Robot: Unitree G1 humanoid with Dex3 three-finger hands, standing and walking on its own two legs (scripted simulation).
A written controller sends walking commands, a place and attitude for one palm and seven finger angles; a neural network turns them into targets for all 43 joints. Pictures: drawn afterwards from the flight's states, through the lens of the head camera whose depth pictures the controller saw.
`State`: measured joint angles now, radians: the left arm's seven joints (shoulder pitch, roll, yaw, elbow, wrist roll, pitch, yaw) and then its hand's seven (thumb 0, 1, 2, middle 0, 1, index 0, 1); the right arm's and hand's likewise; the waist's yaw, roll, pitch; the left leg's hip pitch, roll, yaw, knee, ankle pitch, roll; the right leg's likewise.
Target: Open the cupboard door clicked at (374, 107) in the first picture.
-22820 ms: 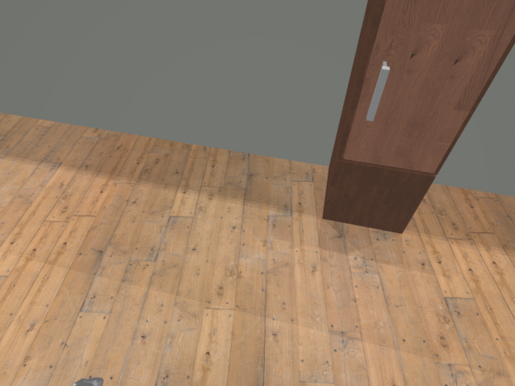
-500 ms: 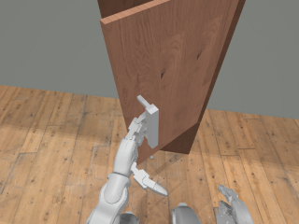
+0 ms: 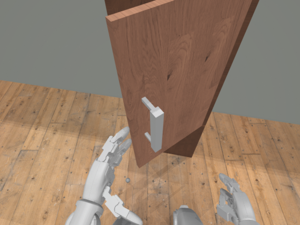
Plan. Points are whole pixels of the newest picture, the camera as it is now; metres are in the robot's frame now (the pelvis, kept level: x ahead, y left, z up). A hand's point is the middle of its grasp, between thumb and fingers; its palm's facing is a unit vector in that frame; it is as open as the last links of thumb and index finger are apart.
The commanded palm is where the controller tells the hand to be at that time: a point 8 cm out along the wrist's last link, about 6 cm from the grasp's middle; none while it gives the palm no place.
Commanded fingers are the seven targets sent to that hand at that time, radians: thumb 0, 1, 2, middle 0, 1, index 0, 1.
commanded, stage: slide the hand sideways off the handle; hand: left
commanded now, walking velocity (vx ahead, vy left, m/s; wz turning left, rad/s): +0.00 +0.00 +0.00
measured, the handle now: (151, 126) +0.36 +0.02 +0.07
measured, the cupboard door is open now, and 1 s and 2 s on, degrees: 46 46 46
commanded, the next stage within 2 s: draw the hand back to the body in 0.22 s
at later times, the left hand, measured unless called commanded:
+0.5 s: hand (106, 186) +0.20 +0.10 +0.09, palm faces -0.21 -0.98 -0.06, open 16.3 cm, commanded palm +0.18 +0.16 +0.10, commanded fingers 0.00 -0.50 0.30 -0.15 -0.30 -0.15 -0.30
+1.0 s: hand (50, 170) +0.21 +0.19 +0.16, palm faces +0.10 -0.95 -0.28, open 15.1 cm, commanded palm +0.17 +0.24 +0.18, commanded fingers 0.00 0.03 0.52 -0.17 -0.30 -0.17 -0.30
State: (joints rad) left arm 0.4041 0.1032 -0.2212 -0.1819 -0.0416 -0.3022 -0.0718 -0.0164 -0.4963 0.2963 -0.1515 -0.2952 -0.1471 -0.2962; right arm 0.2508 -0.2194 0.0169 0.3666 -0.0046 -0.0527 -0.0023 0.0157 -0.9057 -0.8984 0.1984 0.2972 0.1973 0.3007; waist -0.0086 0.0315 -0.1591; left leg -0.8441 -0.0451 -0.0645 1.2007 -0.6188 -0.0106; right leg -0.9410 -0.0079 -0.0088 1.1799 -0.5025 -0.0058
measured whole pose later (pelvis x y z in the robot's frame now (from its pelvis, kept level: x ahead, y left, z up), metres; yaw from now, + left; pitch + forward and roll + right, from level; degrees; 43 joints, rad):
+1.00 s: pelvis +0.01 +0.02 +0.05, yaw -1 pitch +5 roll -1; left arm 0.58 0.28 0.05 -0.46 -0.05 -0.04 0.04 -0.01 -0.28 0.39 -0.16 -0.30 -0.16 -0.30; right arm 0.32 -0.22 0.05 0.42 0.02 -0.11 -0.11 0.02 -0.90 -0.90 0.20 0.30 0.20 0.30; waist 0.02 0.05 -0.13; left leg -0.47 -0.02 -0.06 0.90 -0.51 0.01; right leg -0.55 0.01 0.00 0.85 -0.39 0.02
